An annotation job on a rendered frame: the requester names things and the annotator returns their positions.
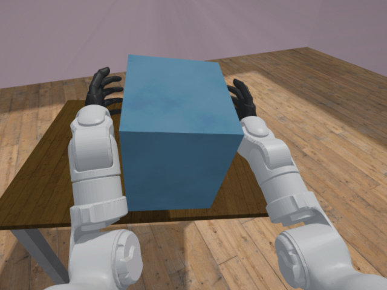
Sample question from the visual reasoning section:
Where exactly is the robot left forearm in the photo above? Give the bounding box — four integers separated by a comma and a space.
68, 105, 128, 278

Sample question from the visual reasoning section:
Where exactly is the left robot upper arm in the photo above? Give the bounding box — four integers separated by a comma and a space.
44, 229, 143, 290

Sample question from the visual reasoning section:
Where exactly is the table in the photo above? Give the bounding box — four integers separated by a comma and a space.
0, 100, 269, 285

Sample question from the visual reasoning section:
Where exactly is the robot left hand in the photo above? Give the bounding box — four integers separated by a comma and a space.
85, 67, 123, 116

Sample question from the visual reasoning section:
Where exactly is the robot right hand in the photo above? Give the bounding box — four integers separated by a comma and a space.
227, 79, 257, 121

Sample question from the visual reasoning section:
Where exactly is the carton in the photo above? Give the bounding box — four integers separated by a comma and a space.
119, 54, 244, 211

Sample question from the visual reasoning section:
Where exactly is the right robot upper arm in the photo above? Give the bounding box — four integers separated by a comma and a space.
275, 221, 387, 290

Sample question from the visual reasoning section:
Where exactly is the robot right forearm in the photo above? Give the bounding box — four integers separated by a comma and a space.
237, 116, 353, 265

